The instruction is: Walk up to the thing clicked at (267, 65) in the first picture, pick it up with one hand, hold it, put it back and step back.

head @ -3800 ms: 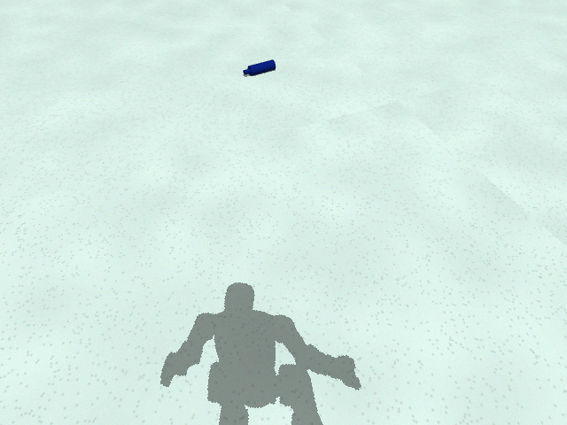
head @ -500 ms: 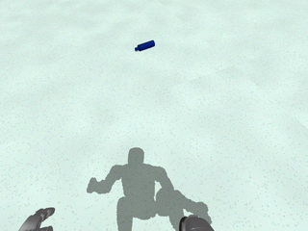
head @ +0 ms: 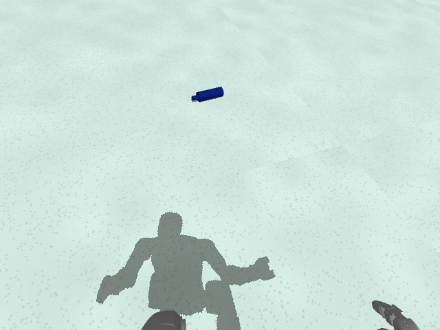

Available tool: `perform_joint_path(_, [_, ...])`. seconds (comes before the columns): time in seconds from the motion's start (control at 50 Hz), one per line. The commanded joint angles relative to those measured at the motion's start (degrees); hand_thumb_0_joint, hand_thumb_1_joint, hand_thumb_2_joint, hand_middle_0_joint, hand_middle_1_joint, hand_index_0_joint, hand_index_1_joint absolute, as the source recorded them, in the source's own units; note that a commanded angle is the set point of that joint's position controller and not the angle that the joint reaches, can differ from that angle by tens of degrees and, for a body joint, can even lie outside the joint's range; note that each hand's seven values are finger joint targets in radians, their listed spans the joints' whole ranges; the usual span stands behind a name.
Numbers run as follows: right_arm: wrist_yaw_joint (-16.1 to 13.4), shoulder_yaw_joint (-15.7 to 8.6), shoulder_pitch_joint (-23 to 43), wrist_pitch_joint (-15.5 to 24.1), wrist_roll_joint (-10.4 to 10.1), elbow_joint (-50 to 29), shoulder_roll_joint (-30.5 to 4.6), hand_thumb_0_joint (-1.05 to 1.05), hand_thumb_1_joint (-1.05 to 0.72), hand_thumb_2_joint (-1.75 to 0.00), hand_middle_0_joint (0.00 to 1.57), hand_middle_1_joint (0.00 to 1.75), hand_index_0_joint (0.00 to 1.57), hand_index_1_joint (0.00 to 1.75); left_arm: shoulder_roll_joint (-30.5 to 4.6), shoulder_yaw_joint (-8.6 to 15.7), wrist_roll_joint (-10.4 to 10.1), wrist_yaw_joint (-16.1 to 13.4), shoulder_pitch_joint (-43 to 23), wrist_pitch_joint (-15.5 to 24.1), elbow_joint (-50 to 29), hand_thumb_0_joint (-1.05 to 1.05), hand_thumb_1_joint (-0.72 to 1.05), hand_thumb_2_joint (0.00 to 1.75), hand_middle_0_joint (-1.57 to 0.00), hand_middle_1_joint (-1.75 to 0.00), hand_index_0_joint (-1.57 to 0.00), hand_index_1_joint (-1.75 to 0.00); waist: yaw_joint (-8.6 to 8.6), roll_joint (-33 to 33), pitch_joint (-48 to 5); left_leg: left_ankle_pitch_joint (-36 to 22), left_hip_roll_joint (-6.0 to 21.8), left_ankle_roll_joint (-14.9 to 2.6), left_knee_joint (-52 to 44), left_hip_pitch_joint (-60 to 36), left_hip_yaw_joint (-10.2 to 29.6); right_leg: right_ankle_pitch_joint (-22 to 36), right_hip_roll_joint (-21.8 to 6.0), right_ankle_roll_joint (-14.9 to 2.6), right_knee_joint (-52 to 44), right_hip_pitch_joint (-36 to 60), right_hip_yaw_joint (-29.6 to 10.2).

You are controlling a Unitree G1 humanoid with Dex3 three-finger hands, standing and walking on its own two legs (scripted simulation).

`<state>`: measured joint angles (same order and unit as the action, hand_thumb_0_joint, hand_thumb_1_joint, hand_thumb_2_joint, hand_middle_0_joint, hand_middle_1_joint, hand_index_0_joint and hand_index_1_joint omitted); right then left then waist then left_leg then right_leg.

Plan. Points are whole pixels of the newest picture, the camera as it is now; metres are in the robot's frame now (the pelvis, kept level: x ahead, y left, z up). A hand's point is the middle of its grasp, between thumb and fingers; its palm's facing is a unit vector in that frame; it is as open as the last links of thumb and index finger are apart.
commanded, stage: walk up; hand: left
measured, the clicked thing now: (207, 94) +1.66 +0.11 -0.71
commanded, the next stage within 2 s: none
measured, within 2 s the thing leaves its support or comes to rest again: neither
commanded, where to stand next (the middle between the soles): +1.21 -0.13 m, yaw +2 degrees
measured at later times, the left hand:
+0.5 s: hand (150, 187) +0.44 +0.19 -0.10, palm faces -0.08 -0.93 -0.37, open 7.4 cm
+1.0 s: hand (150, 169) +0.52 +0.22 -0.15, palm faces +0.04 -0.94 -0.34, open 7.4 cm
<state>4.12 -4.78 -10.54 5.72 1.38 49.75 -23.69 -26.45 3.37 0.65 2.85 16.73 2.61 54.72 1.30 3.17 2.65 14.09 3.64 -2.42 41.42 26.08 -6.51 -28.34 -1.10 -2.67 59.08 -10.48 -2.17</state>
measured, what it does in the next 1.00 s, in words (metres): walks ahead: right foot, then left foot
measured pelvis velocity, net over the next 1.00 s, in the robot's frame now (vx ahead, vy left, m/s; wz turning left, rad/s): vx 0.53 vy -0.06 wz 0.03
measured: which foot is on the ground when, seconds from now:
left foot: down 0.00-0.46, up 0.48-0.92, down 0.94-1.00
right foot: up 0.00-0.40, down 0.42-0.98, up 1.00-1.00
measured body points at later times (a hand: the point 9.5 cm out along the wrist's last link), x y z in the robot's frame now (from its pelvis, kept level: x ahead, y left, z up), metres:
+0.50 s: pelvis +0.29 -0.06 +0.01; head +0.31 -0.09 +0.45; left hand +0.44 +0.24 -0.08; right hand +0.29 -0.39 -0.13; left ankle +0.12 +0.09 -0.65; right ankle +0.38 -0.15 -0.71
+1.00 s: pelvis +0.53 -0.06 +0.01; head +0.56 -0.03 +0.46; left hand +0.52 +0.26 -0.12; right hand +0.65 -0.37 -0.09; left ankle +0.61 +0.05 -0.71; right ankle +0.39 -0.16 -0.68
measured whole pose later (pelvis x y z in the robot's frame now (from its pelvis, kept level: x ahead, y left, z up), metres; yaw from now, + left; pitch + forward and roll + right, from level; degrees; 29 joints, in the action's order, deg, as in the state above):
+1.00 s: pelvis +0.53 -0.06 +0.01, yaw +2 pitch -1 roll +0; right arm 3.5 -3.0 -11.8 3.8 2.5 50.2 -21.9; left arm -24.0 3.7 0.4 2.0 20.2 2.2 51.8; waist 2.9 2.8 5.7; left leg 10.4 1.2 -2.2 35.3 23.4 -4.6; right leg -28.4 -0.6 -2.4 44.0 -5.0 5.5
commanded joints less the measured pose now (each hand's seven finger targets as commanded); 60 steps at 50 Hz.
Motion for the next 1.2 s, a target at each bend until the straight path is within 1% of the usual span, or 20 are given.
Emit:
perform_joint_path(0.0, [-2.6, -4.2, -5.8, 1.4, -1.7, -2.4, -16.8, 0.0, -0.9, -0.9, 0.2, 0.3, 0.2, 0.3, -12.3, 2.1, -1.5, -0.9, -1.1, 2.6, -5.1, 0.0, 0.9, 0.9, -0.2, -0.3, -0.2, -0.3, -3.26, -6.8, -2.8, -2.5, 16.6, -5.39, -26.2, -23.9, 27.1, 10.7, -2.9, -0.13, 12.0, -26.4, -7.2])
perform_joint_path(0.06, [-2.7, -2.9, -6.5, 2.1, -2.0, -1.8, -13.6, 0.0, -0.9, -0.9, 0.2, 0.3, 0.2, 0.3, -9.9, 2.0, -1.9, 0.2, 1.2, 1.6, -4.6, 0.0, 0.9, 0.9, -0.2, -0.3, -0.2, -0.3, -1.15, -9.8, -2.8, -17.9, 12.0, -3.95, -26.4, -19.9, 12.9, 14.1, -4.0, 1.4, 4.6, -20.5, -4.0])
perform_joint_path(0.12, [-2.7, -2.9, -6.1, 2.7, -1.9, -2.9, -14.0, 0.0, -0.9, -0.9, 0.2, 0.3, 0.2, 0.3, -9.4, 2.0, -1.0, 1.5, -1.7, 0.8, -6.0, 0.0, 0.9, 0.9, -0.2, -0.3, -0.2, -0.3, -0.63, -8.9, -0.4, -16.0, 12.1, -6.97, -28.9, -20.1, 9.1, 17.1, -4.9, 2.66, -1.1, -23.3, -2.1])
perform_joint_path(0.32, [-2.9, -3.3, -8.3, 0.8, -1.2, -2.4, -16.1, 0.0, -0.9, -0.9, 0.2, 0.3, 0.2, 0.3, -6.7, 2.1, 0.0, 3.1, -14.2, 0.6, -9.5, 0.0, 0.9, 0.9, -0.2, -0.3, -0.2, -0.3, -3.29, -9.3, 0.4, -16.5, 11.6, -6.32, -25.8, -23.4, 4.6, 25.8, -3.6, 0.25, -26.6, -13.8, 5.4])
perform_joint_path(0.38, [-3.5, -2.9, -8.4, 0.5, -0.6, -3.2, -14.3, 0.0, -0.9, -0.9, 0.2, 0.3, 0.2, 0.3, -9.6, 3.9, 0.0, 2.0, -4.2, 1.0, -6.0, 0.0, 0.9, 0.9, -0.2, -0.3, -0.2, -0.3, 2.21, -2.5, -6.2, -22.5, 9.3, -3.93, -7.2, -20.7, 2.4, 20.3, -1.6, -1.71, -29.2, 2.4, 5.6])
perform_joint_path(0.4, [-3.4, -1.9, -11.8, 0.5, -0.5, -3.0, -11.8, 0.0, -0.9, -0.9, 0.2, 0.3, 0.2, 0.3, -12.5, 5.3, 0.3, 1.2, 2.8, 1.5, -4.3, 0.0, 0.9, 0.9, -0.2, -0.3, -0.2, -0.3, 4.7, 3.2, -11.9, -16.4, 5.5, -2.38, 6.9, -13.7, 1.0, 14.2, -3.0, -2.27, -29.7, 14.5, 1.5])
perform_joint_path(0.42, [-3.0, -0.3, -14.9, 0.5, -1.1, -3.8, -8.1, 0.0, -0.9, -0.9, 0.2, 0.3, 0.2, 0.3, -16.7, 6.7, 1.0, 0.5, 7.7, 2.0, -4.3, 0.0, 0.9, 0.9, -0.2, -0.3, -0.2, -0.3, 5.59, 15.4, -15.5, 6.3, -1.2, -1.04, 19.5, -1.7, -0.1, 6.2, -14.7, -4.79, -33.5, 24.9, -16.1])
perform_joint_path(0.44, [-3.3, -1.1, -15.4, 0.2, -2.0, -3.1, -11.7, 0.0, -0.9, -0.9, 0.2, 0.3, 0.2, 0.3, -18.8, 6.9, 0.0, 0.1, 6.8, 2.0, -4.7, 0.0, 0.9, 0.9, -0.2, -0.3, -0.2, -0.3, 5.55, 15.2, -13.1, 15.4, -5.7, 0.45, 27.1, 10.0, 3.2, 6.3, -23.0, -10.48, -42.6, 28.1, -37.5])
perform_joint_path(0.46, [-3.9, -1.4, -12.5, -0.1, -1.7, -2.1, -14.7, 0.0, -0.9, -0.9, 0.2, 0.3, 0.2, 0.3, -17.7, 6.7, -1.2, -0.2, 4.5, 1.9, -5.6, 0.0, 0.9, 0.9, -0.2, -0.3, -0.2, -0.3, 5.45, 9.3, -10.7, 14.1, -1.5, 0.41, 31.0, 10.4, 7.6, 8.2, -23.6, -11.88, -43.2, 24.0, -36.1])
perform_joint_path(0.5, [-3.6, -1.4, -10.7, -0.3, -2.9, -0.3, -13.3, 0.0, -0.9, -0.9, 0.2, 0.3, 0.2, 0.3, -13.7, 5.1, -1.6, -1.1, -0.4, 2.2, -6.7, 0.0, 0.9, 0.9, -0.2, -0.3, -0.2, -0.3, 2.08, 2.7, -4.2, 5.7, 0.1, 0.17, 29.2, 5.5, 13.5, 23.1, -17.3, -5.66, -43.2, 11.1, -19.4])
perform_joint_path(0.52, [-3.4, -0.9, -11.1, -0.7, -3.1, 0.2, -11.7, 0.0, -0.9, -0.9, 0.2, 0.3, 0.2, 0.3, -12.3, 4.5, -1.4, -1.3, -1.5, 2.5, -6.7, 0.0, 0.9, 0.9, -0.2, -0.3, -0.2, -0.3, 0.45, 3.6, -2.3, 3.5, 0.2, -0.18, 26.0, 3.4, 13.4, 29.8, -14.3, -2.63, -42.1, 6.9, -12.7])
perform_joint_path(0.58, [-2.5, -1.0, -12.9, -1.9, -1.9, 0.8, -10.3, 0.0, -0.9, -0.9, 0.2, 0.3, 0.2, 0.3, -10.0, 3.9, -1.0, -1.1, -3.6, 3.5, -7.3, 0.0, 0.9, 0.9, -0.2, -0.3, -0.2, -0.3, -1.75, 4.4, 0.1, -1.4, -0.2, 0.62, 20.6, -0.4, 12.1, 32.7, -10.2, -1.56, -44.4, 0.1, -2.9])
perform_joint_path(0.72, [-0.5, -1.7, -2.6, -2.6, -0.7, -2.7, -10.4, 0.0, -0.9, -0.9, 0.2, 0.3, 0.2, 0.3, -10.7, 4.4, 0.3, -0.9, -2.6, 4.3, -9.5, 0.0, 0.9, 0.9, -0.2, -0.3, -0.2, -0.3, 0.4, 2.1, 5.1, -8.2, 1.7, 3.49, 4.4, 6.9, 10.8, 13.7, -11.5, -3.61, -51.6, 0.3, -0.4])
perform_joint_path(0.84, [-0.2, -1.3, 3.6, -1.2, -0.2, -4.3, -9.3, 0.0, -0.9, -0.9, 0.2, 0.3, 0.2, 0.3, -10.6, 4.2, 0.3, -0.8, 2.0, 3.1, -8.6, 0.0, 0.9, 0.9, -0.2, -0.3, -0.2, -0.3, 2.88, 1.9, 1.7, -8.1, 0.9, 1.24, -9.0, 0.5, 4.0, 32.4, -12.0, -4.44, -42.5, 8.4, 2.9])
perform_joint_path(0.9, [-1.1, -2.0, -3.7, -0.7, 0.5, -2.4, -10.7, 0.0, -0.9, -0.9, 0.2, 0.3, 0.2, 0.3, -11.1, 3.7, -0.1, -1.3, 1.4, 2.2, -9.3, 0.0, 0.9, 0.9, -0.2, -0.3, -0.2, -0.3, -1.71, -1.8, -2.3, -4.7, -2.4, -0.88, -13.1, -12.6, 1.5, 39.9, -10.3, -4.71, -28.7, 5.3, 5.2])
perform_joint_path(0.92, [-1.7, -3.1, -11.7, -0.3, 1.4, -0.5, -13.2, 0.0, -0.9, -0.9, 0.2, 0.3, 0.2, 0.3, -8.7, 2.8, -0.4, -1.4, 3.1, 1.9, -9.9, 0.0, 0.9, 0.9, -0.2, -0.3, -0.2, -0.3, -5.19, -7.9, -8.3, -2.3, -1.7, -3.83, -14.7, -26.0, 4.4, 38.5, -6.8, -3.18, -15.0, -0.4, 7.0])
perform_joint_path(0.96, [-3.0, -5.2, -17.8, -0.2, 1.1, -1.6, -20.2, 0.0, -0.9, -0.9, 0.2, 0.3, 0.2, 0.3, -6.3, 2.3, -1.9, -1.9, 8.1, 1.4, -10.1, 0.0, 0.9, 0.9, -0.2, -0.3, -0.2, -0.3, -7.08, -19.8, -15.1, 3.3, 21.2, -14.51, -22.5, -46.2, 46.8, -3.5, 7.1, 0.98, 8.1, -27.8, 5.3])
perform_joint_path(0.98, [-3.3, -6.0, -16.8, -0.3, -1.0, -1.6, -20.1, 0.0, -0.9, -0.9, 0.2, 0.3, 0.2, 0.3, -11.7, 2.9, -1.0, -2.5, 4.5, 1.1, -9.5, 0.0, 0.9, 0.9, -0.2, -0.3, -0.2, -0.3, -7.61, -13.7, -14.1, 1.8, 24.1, -17.15, -22.4, -44.4, 48.6, -3.7, 1.2, -0.62, 12.3, -29.2, -2.9])
perform_joint_path(1.06, [-3.9, -2.0, -8.7, 0.3, -2.4, -3.2, -12.9, 0.0, -0.9, -0.9, 0.2, 0.3, 0.2, 0.3, -7.8, 2.0, -1.6, -1.1, 4.5, 1.2, -7.7, 0.0, 0.9, 0.9, -0.2, -0.3, -0.2, -0.3, -1.93, -7.5, -1.1, -22.6, 12.4, -7.93, -23.3, -20.9, 15.8, 7.8, -2.1, 0.51, 6.1, -19.3, -5.0])
perform_joint_path(1.18, [-3.0, -2.5, -5.2, 1.6, -1.3, -5.3, -14.0, 0.0, -0.9, -0.9, 0.2, 0.3, 0.2, 0.3, -7.0, 2.5, -0.4, 1.3, 1.4, 0.2, -8.4, 0.0, 0.9, 0.9, -0.2, -0.3, -0.2, -0.3, -1.35, -11.9, 5.0, -8.1, 10.6, -9.81, -29.5, -13.2, 9.0, 15.9, -5.2, 3.5, -8.4, -20.0, 1.3])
